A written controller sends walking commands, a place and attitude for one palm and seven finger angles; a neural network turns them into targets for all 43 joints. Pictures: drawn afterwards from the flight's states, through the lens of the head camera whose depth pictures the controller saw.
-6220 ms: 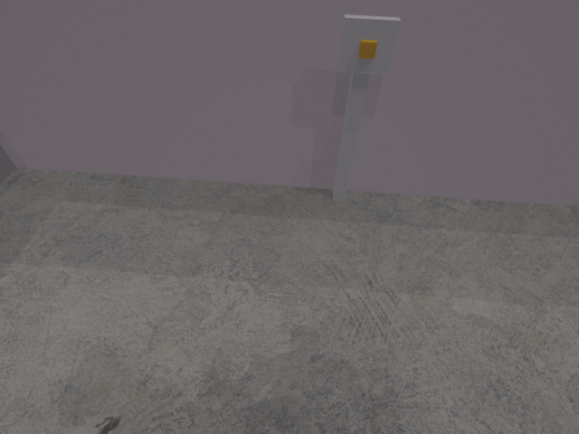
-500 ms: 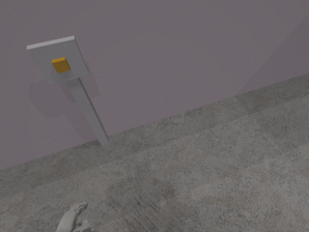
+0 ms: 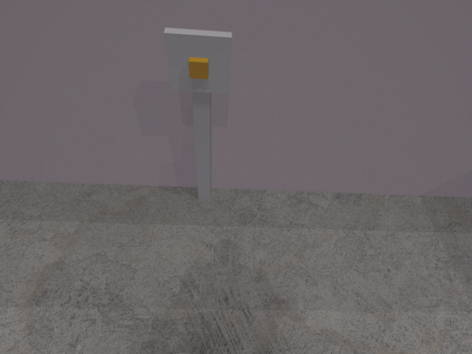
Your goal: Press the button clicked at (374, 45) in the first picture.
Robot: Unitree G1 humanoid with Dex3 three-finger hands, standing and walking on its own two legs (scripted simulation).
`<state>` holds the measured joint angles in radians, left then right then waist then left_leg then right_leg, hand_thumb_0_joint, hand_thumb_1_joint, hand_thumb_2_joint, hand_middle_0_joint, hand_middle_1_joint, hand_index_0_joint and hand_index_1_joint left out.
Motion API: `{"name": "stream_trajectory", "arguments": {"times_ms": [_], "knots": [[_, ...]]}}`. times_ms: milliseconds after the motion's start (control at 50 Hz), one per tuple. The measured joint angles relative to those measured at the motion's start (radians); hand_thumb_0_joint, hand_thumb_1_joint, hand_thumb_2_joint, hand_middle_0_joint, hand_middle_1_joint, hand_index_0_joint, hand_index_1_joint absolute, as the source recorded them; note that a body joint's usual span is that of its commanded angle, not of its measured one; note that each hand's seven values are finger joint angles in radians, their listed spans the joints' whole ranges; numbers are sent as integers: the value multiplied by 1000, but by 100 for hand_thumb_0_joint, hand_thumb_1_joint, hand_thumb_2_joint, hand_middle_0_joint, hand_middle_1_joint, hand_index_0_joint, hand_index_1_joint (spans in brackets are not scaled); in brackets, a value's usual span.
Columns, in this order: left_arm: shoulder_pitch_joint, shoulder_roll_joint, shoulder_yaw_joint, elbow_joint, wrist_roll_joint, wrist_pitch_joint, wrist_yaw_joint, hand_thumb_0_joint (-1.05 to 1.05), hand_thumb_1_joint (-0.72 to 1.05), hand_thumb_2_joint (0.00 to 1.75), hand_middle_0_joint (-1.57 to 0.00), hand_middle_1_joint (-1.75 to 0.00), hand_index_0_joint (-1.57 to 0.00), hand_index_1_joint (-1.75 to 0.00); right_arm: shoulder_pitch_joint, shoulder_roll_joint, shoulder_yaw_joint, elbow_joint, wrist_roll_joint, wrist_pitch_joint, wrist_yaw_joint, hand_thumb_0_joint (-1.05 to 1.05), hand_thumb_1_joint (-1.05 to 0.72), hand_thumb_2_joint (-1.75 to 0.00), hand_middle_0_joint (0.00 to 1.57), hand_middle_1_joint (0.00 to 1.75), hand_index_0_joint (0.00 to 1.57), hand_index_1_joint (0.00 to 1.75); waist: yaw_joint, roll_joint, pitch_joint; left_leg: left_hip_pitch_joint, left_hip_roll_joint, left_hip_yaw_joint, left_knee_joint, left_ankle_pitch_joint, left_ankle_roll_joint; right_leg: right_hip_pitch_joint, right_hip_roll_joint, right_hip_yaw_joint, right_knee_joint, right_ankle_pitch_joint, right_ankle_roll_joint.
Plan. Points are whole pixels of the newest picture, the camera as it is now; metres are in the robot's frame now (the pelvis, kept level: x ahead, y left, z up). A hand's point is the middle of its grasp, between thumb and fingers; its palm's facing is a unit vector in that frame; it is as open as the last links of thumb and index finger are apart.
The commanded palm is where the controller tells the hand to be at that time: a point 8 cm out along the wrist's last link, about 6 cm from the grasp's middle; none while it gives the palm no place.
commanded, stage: take the last steps up to it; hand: left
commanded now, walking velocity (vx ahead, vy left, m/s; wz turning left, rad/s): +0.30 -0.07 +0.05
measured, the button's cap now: (198, 67) +0.82 +0.19 +0.00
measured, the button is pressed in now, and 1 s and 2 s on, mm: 0 0 0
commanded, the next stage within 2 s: come to a stop and stand still in 1.08 s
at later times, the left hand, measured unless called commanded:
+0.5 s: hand (162, 350) +0.14 +0.14 -0.15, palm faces -0.05 -0.98 -0.21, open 7.4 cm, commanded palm none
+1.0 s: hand out of the picture +0.10 +0.04 -0.15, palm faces +0.18 -0.98 -0.12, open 7.4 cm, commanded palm none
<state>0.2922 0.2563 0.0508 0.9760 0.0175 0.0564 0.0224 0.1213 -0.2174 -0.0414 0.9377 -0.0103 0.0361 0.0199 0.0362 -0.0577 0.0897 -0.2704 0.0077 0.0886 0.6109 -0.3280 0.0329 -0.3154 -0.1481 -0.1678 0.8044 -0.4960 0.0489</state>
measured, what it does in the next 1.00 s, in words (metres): walks ahead: right foot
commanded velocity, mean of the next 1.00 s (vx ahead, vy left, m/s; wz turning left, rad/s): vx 0.29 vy -0.05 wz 0.04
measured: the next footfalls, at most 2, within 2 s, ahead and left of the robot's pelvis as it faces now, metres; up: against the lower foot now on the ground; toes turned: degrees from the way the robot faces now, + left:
right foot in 0.50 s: +0.15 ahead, -0.16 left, +0.00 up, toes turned -8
left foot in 1.08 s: +0.39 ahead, +0.04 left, +0.00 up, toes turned +11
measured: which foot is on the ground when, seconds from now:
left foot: down 0.00-0.52, up 0.54-1.00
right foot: up 0.00-0.48, down 0.50-1.00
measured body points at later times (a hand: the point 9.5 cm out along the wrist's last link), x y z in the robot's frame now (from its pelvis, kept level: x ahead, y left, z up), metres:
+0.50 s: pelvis +0.06 -0.04 +0.01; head +0.07 -0.06 +0.46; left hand +0.14 +0.19 -0.13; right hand -0.02 -0.27 -0.15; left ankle +0.00 +0.10 -0.73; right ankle +0.10 -0.15 -0.73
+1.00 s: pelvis +0.23 -0.07 +0.01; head +0.25 -0.08 +0.46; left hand +0.09 +0.10 -0.14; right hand +0.35 -0.28 -0.14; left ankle +0.33 +0.05 -0.69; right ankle +0.11 -0.15 -0.73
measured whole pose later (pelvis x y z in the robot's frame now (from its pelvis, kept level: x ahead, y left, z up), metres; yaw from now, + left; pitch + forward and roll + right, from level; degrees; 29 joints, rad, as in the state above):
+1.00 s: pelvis +0.23 -0.07 +0.01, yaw +3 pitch -1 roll -1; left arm 0.51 0.06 0.00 1.18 0.03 -0.07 0.02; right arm 0.11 -0.16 -0.05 1.04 -0.02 0.00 0.02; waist 0.06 0.02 0.04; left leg -0.53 0.09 0.11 0.77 -0.20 0.01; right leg 0.08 0.03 -0.18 0.30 -0.37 -0.04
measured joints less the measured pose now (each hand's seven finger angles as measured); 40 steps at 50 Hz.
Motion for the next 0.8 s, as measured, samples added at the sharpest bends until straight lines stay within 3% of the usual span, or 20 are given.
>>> {"name": "stream_trajectory", "arguments": {"times_ms": [80,160,280,440,500,560,600,640,800], "knots": [[-5,2,2,34,5,9,-7,0,91,90,-20,-30,-19,-30,7,23,19,7,-6,-16,-20,1,-90,-89,20,30,20,30,1,10,-20,43,2,-12,-75,31,13,-81,42,89,214,12,8],[3,-7,-7,54,13,-13,-25,0,91,90,-20,-30,-19,-30,49,49,29,27,-4,-39,-25,1,-90,-89,20,30,20,30,-8,18,-59,103,-5,-15,-182,78,18,-112,48,119,272,120,11],[-4,-32,-13,73,15,-19,-37,0,91,90,-20,-30,-19,-30,145,53,14,66,-5,-62,-35,0,-93,-89,20,30,20,30,-37,21,-99,169,-18,-8,-269,102,13,-115,44,123,192,175,14],[-71,-68,-11,59,9,-29,-52,0,91,90,-20,-30,-19,-30,267,34,-3,148,-19,-49,-33,1,-91,-89,20,30,20,30,-88,52,-83,208,4,0,-258,56,-30,-70,51,89,-87,160,-3],[-89,-75,-9,46,9,-54,-55,0,91,90,-20,-30,-19,-30,307,27,-6,178,-19,-40,-32,1,-91,-89,20,30,20,30,-97,72,-76,191,27,-4,-173,-10,-59,0,72,72,-234,222,-18],[-99,-92,-12,42,7,-91,-43,0,91,90,-20,-30,-20,-30,318,22,-6,210,-11,-21,-26,1,-91,-89,20,30,20,30,-89,108,-61,73,58,-45,137,-152,-25,21,105,32,-209,231,-83],[-75,-101,-14,45,2,-102,-34,0,91,90,-20,-30,-20,-30,307,26,-10,219,-11,-9,-19,1,-91,-89,20,30,20,30,-74,101,-71,-27,54,-53,344,-128,-12,60,114,22,-243,209,-103],[-44,-101,-6,58,-2,-105,-16,-1,93,89,-20,-30,-20,-30,283,28,-16,212,-13,-10,-14,1,-91,-89,20,30,20,30,-64,91,-81,-112,63,-45,459,-47,-14,110,124,18,-310,225,-108],[94,-141,-36,140,2,-124,-9,0,93,90,-20,-30,-20,-30,152,25,-29,143,-15,-27,-8,1,-91,-90,20,30,19,30,-48,102,-88,-303,103,-46,462,147,-51,266,172,-5,-493,241,-121]]}}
